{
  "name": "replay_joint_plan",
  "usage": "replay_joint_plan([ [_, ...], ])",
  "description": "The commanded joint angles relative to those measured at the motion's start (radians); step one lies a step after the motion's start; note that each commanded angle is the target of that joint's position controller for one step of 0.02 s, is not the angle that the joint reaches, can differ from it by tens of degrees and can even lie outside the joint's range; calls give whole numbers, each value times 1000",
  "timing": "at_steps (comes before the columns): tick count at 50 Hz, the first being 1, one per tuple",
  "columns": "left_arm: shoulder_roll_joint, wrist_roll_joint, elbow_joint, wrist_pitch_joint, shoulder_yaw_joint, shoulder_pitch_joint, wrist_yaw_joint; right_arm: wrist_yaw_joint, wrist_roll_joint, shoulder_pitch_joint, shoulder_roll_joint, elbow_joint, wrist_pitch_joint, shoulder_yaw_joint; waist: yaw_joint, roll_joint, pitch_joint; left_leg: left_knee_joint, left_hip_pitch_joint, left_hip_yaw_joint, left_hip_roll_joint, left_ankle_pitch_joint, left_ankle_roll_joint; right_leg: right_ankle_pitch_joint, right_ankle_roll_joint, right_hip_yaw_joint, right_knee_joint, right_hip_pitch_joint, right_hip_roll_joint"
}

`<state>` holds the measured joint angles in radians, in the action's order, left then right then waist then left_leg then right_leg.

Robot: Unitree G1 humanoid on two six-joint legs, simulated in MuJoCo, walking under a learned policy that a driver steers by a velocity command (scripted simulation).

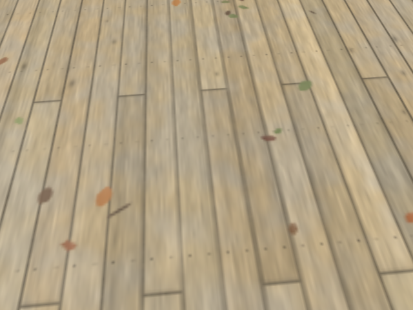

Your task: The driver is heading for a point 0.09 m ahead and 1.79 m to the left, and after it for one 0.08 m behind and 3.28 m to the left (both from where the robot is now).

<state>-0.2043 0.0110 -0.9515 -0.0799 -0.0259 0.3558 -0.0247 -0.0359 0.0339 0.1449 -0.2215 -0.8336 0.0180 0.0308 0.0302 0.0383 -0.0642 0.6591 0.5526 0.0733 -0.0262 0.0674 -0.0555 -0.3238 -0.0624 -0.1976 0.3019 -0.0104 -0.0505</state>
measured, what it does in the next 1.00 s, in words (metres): steps on the spot, turning left: left foot, then right foot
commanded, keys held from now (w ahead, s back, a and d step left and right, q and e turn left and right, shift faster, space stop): q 1.00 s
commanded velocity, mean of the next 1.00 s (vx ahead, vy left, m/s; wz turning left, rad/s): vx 0.05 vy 0.00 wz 0.56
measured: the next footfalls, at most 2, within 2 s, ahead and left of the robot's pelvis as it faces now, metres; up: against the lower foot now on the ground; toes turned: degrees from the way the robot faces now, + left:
left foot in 0.06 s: +0.17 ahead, +0.07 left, +0.00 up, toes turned +5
right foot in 0.60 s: +0.15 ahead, -0.11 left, +0.00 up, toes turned +25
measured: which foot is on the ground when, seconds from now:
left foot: up 0.00-0.04, down 0.06-0.60, up 0.62-1.00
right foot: down 0.00-0.08, up 0.10-0.58, down 0.60-1.00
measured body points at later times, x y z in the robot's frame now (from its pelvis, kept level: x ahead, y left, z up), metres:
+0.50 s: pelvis +0.07 -0.01 +0.00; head +0.10 +0.01 +0.45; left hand +0.13 +0.28 -0.12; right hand +0.23 -0.26 -0.12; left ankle +0.13 +0.07 -0.74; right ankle +0.12 -0.15 -0.70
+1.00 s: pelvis +0.07 -0.04 +0.00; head +0.10 -0.03 +0.45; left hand +0.00 +0.25 -0.11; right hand +0.33 -0.19 -0.12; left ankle -0.01 +0.05 -0.70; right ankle +0.12 -0.13 -0.74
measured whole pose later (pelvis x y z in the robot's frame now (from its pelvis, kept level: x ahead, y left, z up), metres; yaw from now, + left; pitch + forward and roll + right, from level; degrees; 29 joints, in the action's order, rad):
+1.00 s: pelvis +0.07 -0.04 +0.00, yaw +34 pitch +0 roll +1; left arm -0.27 0.03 -0.73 0.01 -0.04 0.22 -0.02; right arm -0.05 0.00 0.17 -0.29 -0.73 -0.09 0.07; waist 0.02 0.01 -0.07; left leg 0.78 0.33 0.02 0.01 0.45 0.03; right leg -0.28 -0.02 -0.15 0.49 0.20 0.06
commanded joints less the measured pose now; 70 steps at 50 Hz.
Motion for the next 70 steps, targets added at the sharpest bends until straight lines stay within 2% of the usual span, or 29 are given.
replay_joint_plan([
  [1, -172, -1, 39, 9, -42, 5, -20, 5, 9, 90, -80, 40, 16, 22, -47, -144, 75, -61, -145, 47, 66, 93, -49, 1039, -59, 39, 211, -16, 274],
  [2, -179, -3, 45, 18, -46, -7, -22, 8, 13, 164, -94, 21, 25, 31, -78, -118, 115, -134, -225, 44, 88, 65, -70, 987, -46, 29, 355, -8, 261],
  [3, -192, -8, 57, 23, -52, -16, -20, 15, 21, 248, -134, 5, 38, 46, -127, -53, 171, -235, -367, -29, 45, -179, -106, 770, -8, 8, 574, 75, 216],
  [4, -126, 0, 103, 24, -38, 31, -15, 26, 13, 275, -256, 15, 43, 77, -91, 132, 263, -126, -597, -317, -222, -804, -195, 58, 33, -9, 887, 323, 103],
  [5, -107, -13, 123, 39, -34, 80, -9, 30, -30, 285, -302, 23, 24, 95, -74, 205, 404, -185, -741, -623, -382, -990, -395, -344, 60, 142, 1105, 529, -47],
  [6, -125, 14, 112, 54, -34, 47, -7, 31, -55, 229, -260, 48, 6, 92, -75, 32, 354, -234, -648, -548, -353, -734, -382, -280, 66, 235, 1120, 561, 40],
  [8, -126, 14, 138, 59, -37, -75, -6, 41, -37, 108, -153, 65, -20, 61, -40, -48, 111, -336, -391, -432, -235, -391, -289, -163, 78, 235, 988, 590, 88],
  [9, -131, 23, 147, 72, -40, -82, -7, 46, -37, 89, -138, 69, -26, 57, -23, -29, 83, -359, -325, -389, -185, -316, -252, -125, 85, 237, 917, 558, 102],
  [13, -104, 21, 151, 109, -36, -51, -5, 37, -20, 89, -177, 78, -20, 71, -8, 7, 149, -370, -278, -353, -118, -218, -206, -64, 100, 227, 812, 486, 75],
  [19, -127, 15, 205, 122, -40, -170, -11, 39, -14, 109, -202, 96, -46, 86, -59, 76, 122, -428, -301, -479, -97, 251, -169, -44, 115, 254, 635, 538, 63],
  [25, -129, -6, 230, 101, -33, -171, -19, 30, -5, 99, -207, 110, -57, 95, -66, 95, 122, -401, -306, -571, -90, 212, -152, -97, 79, 259, 448, 421, 8],
  [28, -132, -17, 215, 85, -31, -65, -28, 24, -16, 59, -202, 119, -65, 96, -12, 102, 121, -377, -247, -598, -57, 177, -99, -51, 37, 246, 189, 234, -29],
  [29, -149, -11, 206, 79, -36, -22, -36, 27, -27, 47, -189, 125, -65, 92, 12, 79, 112, -349, -182, -572, -12, 258, -48, 14, 23, 261, 33, 132, 1],
  [30, -235, 4, 221, 76, -54, -41, -46, 32, -38, 87, -132, 132, -62, 79, -23, -84, 110, -186, -89, -461, 84, 423, 17, -96, -20, 453, -100, 69, 197],
  [31, -315, 16, 269, 80, -67, -146, -44, 39, -40, 88, -124, 147, -54, 81, -38, -271, 70, 76, 66, -206, 249, 477, 51, -96, -119, 729, -167, 119, 434],
  [32, -277, 27, 269, 83, -61, -171, -35, 41, 4, 69, -207, 134, -51, 99, -47, -155, 38, 267, 25, -199, 153, 455, 65, 81, -171, 657, -120, 243, 446],
  [34, -176, 16, 286, 77, -34, -241, -25, 26, 2, 131, -193, 101, -61, 101, -103, -114, 44, 437, -38, -191, 141, 356, 67, 308, -123, 444, -51, 269, 311],
  [36, -167, 14, 305, 77, -30, -244, -25, 9, -3, 165, -186, 85, -78, 97, -94, -181, 68, 544, 0, -155, 133, 327, 85, 448, -109, 333, -11, 193, 256],
  [42, -211, 14, 268, 80, -53, -73, -20, -9, -19, 30, -155, 142, -95, 72, 9, -192, 83, 371, 62, -108, 80, 359, 131, 629, -145, 290, 52, -32, 309],
  [51, -261, 11, 263, 87, -76, -118, 13, -12, -34, 17, -140, 190, -87, 52, -11, -231, 109, -45, -258, 10, 66, 342, 49, 585, -103, 186, 156, 96, 348],
  [52, -261, 1, 261, 91, -77, -132, 13, -7, -25, 49, -137, 183, -79, 51, -42, -201, 116, -180, -340, 14, 75, 235, 33, 516, -65, 152, 217, 142, 335],
  [53, -250, 1, 251, 94, -76, -103, 14, 5, -10, 79, -164, 174, -65, 56, -60, -112, 129, -313, -453, -64, 52, 117, 16, 376, -4, 107, 324, 233, 308],
  [54, -178, 16, 277, 104, -59, -65, 19, 16, 2, 102, -276, 183, -48, 77, -40, 169, 140, -382, -598, -421, -213, -90, -38, -90, 70, 22, 591, 476, 200],
  [55, -154, 18, 342, 121, -44, -154, 4, 14, -21, 162, -380, 185, -45, 107, -90, 234, 121, -330, -534, -615, -382, -443, -220, -352, 97, 113, 731, 620, 56],
  [56, -189, 16, 334, 131, -50, -185, -2, 16, -32, 197, -330, 169, -46, 101, -111, 112, 119, -318, -539, -545, -341, -450, -261, -318, 100, 199, 822, 627, 90],
  [58, -199, -2, 302, 123, -56, -167, 7, 28, -29, 59, -237, 181, -54, 69, -35, 75, 34, -335, -462, -391, -192, -310, -184, -145, 96, 232, 787, 615, 114],
  [59, -216, 9, 295, 121, -63, -153, 11, 37, -34, 27, -223, 189, -54, 64, -24, 100, 42, -335, -468, -365, -152, -317, -160, -97, 100, 226, 775, 601, 110],
  [62, -207, 14, 278, 126, -61, -119, 22, 34, -34, 56, -230, 183, -49, 65, -22, 66, 109, -322, -487, -356, -124, -358, -156, -47, 112, 219, 781, 563, 83],
  [70, -187, 9, 316, 130, -50, -209, 9, 31, -17, 133, -261, 168, -51, 79, -66, 83, 79, -325, -459, -511, -126, -109, -186, -71, 107, 248, 581, 563, 51],
])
